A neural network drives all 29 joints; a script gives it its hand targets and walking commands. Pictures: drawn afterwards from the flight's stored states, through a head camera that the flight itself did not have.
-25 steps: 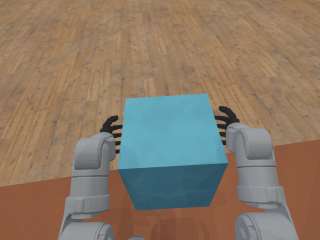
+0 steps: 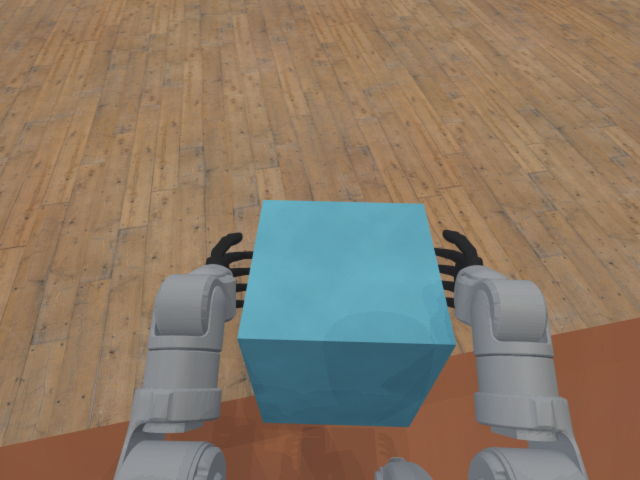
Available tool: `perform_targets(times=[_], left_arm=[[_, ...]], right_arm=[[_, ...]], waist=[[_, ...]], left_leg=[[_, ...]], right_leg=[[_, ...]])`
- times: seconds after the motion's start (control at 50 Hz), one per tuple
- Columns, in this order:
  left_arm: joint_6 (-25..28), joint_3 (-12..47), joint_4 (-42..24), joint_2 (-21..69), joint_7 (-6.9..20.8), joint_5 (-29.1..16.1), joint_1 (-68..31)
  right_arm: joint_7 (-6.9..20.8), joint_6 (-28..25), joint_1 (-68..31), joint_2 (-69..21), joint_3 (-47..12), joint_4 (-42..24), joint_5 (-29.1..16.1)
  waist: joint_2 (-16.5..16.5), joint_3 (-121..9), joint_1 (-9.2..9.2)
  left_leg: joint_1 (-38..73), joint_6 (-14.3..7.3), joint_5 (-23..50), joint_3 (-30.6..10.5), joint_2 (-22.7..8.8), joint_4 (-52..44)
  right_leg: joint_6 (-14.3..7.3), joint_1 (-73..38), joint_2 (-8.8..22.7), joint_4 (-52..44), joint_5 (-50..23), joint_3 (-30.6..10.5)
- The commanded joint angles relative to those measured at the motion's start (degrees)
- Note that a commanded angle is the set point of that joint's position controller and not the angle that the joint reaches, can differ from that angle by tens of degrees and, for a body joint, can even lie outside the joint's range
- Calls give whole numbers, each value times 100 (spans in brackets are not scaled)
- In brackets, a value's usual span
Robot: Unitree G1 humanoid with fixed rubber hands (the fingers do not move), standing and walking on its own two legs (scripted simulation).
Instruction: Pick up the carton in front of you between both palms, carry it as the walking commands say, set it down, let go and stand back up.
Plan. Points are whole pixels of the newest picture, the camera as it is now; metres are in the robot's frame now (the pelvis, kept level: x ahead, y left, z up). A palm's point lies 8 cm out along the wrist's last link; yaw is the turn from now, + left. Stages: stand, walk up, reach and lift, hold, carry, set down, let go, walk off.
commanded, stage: carry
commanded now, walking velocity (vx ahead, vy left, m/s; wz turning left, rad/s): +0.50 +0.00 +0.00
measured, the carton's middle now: (339, 318) +0.35 -0.01 -0.01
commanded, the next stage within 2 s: none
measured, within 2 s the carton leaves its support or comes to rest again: neither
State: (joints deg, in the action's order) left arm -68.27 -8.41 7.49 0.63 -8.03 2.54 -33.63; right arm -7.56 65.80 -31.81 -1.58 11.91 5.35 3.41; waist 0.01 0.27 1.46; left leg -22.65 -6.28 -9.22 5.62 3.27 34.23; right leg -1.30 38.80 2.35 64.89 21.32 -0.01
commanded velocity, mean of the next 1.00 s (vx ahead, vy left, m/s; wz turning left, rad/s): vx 0.50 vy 0.00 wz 0.00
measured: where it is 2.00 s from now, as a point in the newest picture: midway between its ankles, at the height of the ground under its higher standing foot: (318, 244)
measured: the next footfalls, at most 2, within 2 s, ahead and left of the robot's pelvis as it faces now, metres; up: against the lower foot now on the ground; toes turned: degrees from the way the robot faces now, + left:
right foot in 0.30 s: +0.35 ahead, -0.08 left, -0.04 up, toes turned -2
left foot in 0.84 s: +0.68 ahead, +0.06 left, -0.07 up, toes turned +4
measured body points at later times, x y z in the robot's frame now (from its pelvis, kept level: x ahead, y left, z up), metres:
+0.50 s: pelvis +0.29 -0.05 -0.04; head +0.32 -0.06 +0.41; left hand +0.64 +0.12 +0.05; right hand +0.67 -0.18 +0.06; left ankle +0.28 +0.10 -0.69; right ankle +0.32 -0.08 -0.77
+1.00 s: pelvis +0.58 +0.01 -0.07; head +0.61 +0.01 +0.38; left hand +0.95 +0.15 +0.00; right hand +0.94 -0.15 +0.00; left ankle +0.64 +0.06 -0.80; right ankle +0.51 -0.12 -0.70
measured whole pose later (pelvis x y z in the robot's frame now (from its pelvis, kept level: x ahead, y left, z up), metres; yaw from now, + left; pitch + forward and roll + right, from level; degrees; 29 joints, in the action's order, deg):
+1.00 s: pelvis +0.58 +0.01 -0.07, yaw +0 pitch +4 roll +0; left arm -68.2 -8.6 11.2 -0.3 -7.9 2.4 -34.8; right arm -7.6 66.3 -33.4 -1.5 11.1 8.9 4.6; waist 0.5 -1.7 1.2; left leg -25.8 -6.8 -12.5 6.4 3.1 33.4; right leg -1.9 31.7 -0.1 72.7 25.5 0.3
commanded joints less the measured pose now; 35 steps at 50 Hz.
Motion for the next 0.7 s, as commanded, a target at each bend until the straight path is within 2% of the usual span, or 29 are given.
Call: perform_targets(times=[0.0,0.04,0.08,0.14,0.18,0.22,0.24,0.26,0.28,0.3,0.32,0.34,0.36,0.38,0.4,0.44,0.5,0.54,0.6,0.68], left_arm=[[516,3564,-1378,6551,1093,-2288,-4143],[540,3623,-1460,6394,1063,-2155,-3991],[541,3698,-1584,6204,1049,-2081,-3962],[459,3718,-1681,5856,1042,-2010,-3941],[348,3617,-1555,5601,1067,-1912,-3795],[234,3432,-1286,5337,1106,-1792,-3632],[190,3321,-1117,5225,1126,-1730,-3517],[152,3216,-1015,5135,1154,-1685,-3497],[111,3085,-882,5038,1191,-1693,-3463],[80,2939,-725,4842,1201,-1617,-3678],[72,2879,-491,4946,1225,-1718,-3588],[95,2976,-571,5278,1284,-1892,-3729],[104,3092,-774,5544,1343,-2058,-4182],[112,3227,-929,5825,1395,-2267,-4584],[131,3344,-1079,6056,1435,-2462,-4894],[173,3477,-1283,6369,1482,-2729,-5162],[199,3514,-1471,6490,1506,-2884,-5168],[199,3538,-1557,6453,1513,-2918,-5096],[167,3568,-1636,6318,1511,-2914,-4946],[125,3535,-1206,6160,1548,-2709,-4400]], right_arm=[[1508,-150,-4275,-6560,-4038,-984,-2839],[1542,-177,-4147,-6460,-4130,-1037,-2834],[1561,-188,-4114,-6326,-4219,-1128,-2835],[1552,-137,-4005,-6060,-4270,-1164,-2840],[1543,-77,-3859,-5874,-4229,-975,-2801],[1553,-5,-3809,-5763,-4163,-686,-2766],[1563,31,-3835,-5739,-4115,-518,-2760],[1568,55,-3866,-5710,-4065,-339,-2740],[1569,86,-3952,-5656,-3987,-205,-2703],[1557,175,-4068,-5879,-3925,32,-2713],[1521,211,-4107,-5839,-3773,36,-2692],[1500,218,-4363,-5903,-3801,-38,-2654],[1477,200,-4528,-6060,-3754,-49,-2623],[1447,178,-4555,-6165,-3677,-84,-2581],[1407,162,-4566,-6252,-3620,-149,-2536],[1322,128,-4557,-6405,-3579,-271,-2477],[1183,75,-4380,-6437,-3615,-444,-2344],[1109,57,-4295,-6370,-3656,-597,-2263],[1038,81,-4244,-6182,-3746,-824,-2193],[1091,160,-3911,-5954,-3759,-537,-2019]], waist=[[-544,-3091,140],[-580,-3053,216],[-586,-2917,299],[-538,-2661,482],[-576,-2509,514],[-593,-2471,324],[-531,-2571,88],[-393,-2755,-195],[254,-2992,-293],[1394,-3475,-312],[1608,-3887,-548],[1076,-3412,-566],[567,-3027,-488],[345,-2723,-382],[276,-2650,-324],[380,-2687,-274],[548,-2890,-385],[579,-2964,-456],[606,-2935,-547],[551,-2612,-769]], left_leg=[[3014,-510,3452,-1869,-1603,-697],[3297,-421,4006,-1664,-1481,-579],[3410,-339,4170,-1465,-1305,-518],[3504,-254,4142,-1202,-1049,-354],[3312,-214,3835,-1093,-1005,-199],[2930,-73,3794,-910,-967,339],[2586,57,3801,-700,-888,899],[1832,195,3048,-499,-758,1756],[469,293,334,-429,-545,2798],[-1253,574,-2819,-526,34,3961],[-1995,524,-2874,-740,63,4854],[-2216,403,-2438,-797,-187,4641],[-2150,374,-1938,-809,-310,4280],[-1981,412,-1651,-782,-429,3893],[-1691,455,-1485,-787,-512,3563],[-1492,527,-1256,-662,-543,3114],[-1931,595,-726,-566,-603,2692],[-2238,615,-373,-514,-610,2477],[-2503,580,154,-434,-575,2049],[-2488,514,869,-144,-339,700]], right_leg=[[27,787,65,-433,-570,80],[-24,913,3,-920,-1067,154],[-81,822,-117,-1588,-1601,272],[-131,438,-379,-2837,-2423,568],[-243,-127,-460,-3570,-2952,614],[-434,-1142,-513,-4102,-3275,667],[-511,-1982,-537,-4373,-3468,776],[-549,-3147,-290,-4333,-3767,628],[-558,-4455,723,-3489,-5522,-316],[-1351,-6052,2069,-2860,-6695,-2209],[-1978,-6274,2269,-3374,-3840,-3305],[-1715,-5551,1817,-3794,-2267,-3162],[-1449,-4892,1534,-4036,-1829,-2792],[-1318,-4292,1398,-4189,-2086,-2420],[-1249,-3845,1296,-4312,-2137,-2117],[-1111,-3608,1156,-4366,-2572,-1727],[-999,-4191,1061,-4117,-3982,-1323],[-955,-4578,988,-3941,-4662,-1129],[-902,-4987,851,-3743,-5032,-945],[-882,-5332,565,-3449,-5242,-707]])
